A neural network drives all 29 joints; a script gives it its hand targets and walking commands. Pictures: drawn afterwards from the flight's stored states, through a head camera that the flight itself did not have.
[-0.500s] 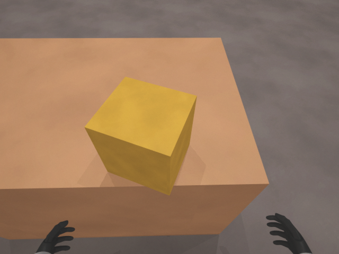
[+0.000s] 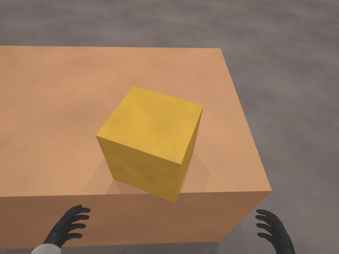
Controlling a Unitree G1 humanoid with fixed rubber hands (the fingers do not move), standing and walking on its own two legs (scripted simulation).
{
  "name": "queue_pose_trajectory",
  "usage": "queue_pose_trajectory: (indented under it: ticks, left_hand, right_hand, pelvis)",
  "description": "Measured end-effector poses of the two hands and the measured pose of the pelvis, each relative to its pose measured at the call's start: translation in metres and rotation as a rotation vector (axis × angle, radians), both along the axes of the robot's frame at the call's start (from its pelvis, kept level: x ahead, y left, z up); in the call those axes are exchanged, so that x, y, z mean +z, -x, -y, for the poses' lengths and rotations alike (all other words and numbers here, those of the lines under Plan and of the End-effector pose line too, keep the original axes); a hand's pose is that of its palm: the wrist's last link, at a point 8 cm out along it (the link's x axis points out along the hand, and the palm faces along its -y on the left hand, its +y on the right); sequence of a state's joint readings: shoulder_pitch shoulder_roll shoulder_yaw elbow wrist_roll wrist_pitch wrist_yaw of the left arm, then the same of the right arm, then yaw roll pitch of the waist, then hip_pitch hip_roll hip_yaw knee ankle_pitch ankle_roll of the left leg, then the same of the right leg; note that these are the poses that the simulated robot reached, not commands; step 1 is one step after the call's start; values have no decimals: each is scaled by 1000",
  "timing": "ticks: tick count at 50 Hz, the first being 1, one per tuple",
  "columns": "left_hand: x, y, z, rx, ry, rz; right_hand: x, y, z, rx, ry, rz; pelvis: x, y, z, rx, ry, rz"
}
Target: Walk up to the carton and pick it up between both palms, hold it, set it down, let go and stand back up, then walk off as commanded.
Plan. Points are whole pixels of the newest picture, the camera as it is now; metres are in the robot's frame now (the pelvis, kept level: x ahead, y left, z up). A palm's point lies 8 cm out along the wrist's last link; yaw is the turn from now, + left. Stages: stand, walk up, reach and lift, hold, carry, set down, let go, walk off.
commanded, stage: reach and lift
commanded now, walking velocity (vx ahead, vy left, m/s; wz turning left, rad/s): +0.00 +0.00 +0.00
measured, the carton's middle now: (154, 145) +0.39 +0.07 +0.02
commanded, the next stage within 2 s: none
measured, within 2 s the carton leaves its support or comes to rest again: neither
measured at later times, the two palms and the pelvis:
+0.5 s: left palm (46, 243) +0.16 +0.27 +0.00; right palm out of the picture +0.12 -0.19 +0.02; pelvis -0.01 +0.00 +0.00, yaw +0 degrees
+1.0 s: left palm (50, 218) +0.20 +0.27 +0.02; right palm (267, 243) +0.16 -0.16 +0.03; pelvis +0.02 +0.00 +0.00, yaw +0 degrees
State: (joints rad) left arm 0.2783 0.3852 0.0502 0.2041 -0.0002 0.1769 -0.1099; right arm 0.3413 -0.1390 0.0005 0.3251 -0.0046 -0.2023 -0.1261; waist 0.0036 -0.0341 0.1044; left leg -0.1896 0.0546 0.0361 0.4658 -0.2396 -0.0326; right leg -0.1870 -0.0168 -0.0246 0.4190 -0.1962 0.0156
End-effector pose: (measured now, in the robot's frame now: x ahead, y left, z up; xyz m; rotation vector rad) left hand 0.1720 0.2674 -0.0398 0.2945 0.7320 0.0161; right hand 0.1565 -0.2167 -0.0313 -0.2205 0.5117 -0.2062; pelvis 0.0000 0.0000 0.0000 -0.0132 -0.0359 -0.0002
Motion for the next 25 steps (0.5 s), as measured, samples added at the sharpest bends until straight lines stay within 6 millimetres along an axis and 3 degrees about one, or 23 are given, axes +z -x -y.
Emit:
queue_pose_trajectory:
  ticks: [16, 25]
  left_hand:
    - [25, 18, 7, -66, 48, 151]
    - [40, 11, 0, -105, 60, 220]
  right_hand:
    - [31, 37, -16, -200, -60, 79]
    - [49, 36, -24, -301, -85, 130]
  pelvis:
    - [0, 11, 2, 0, -2, 21]
    - [0, 11, 1, -3, -3, 22]
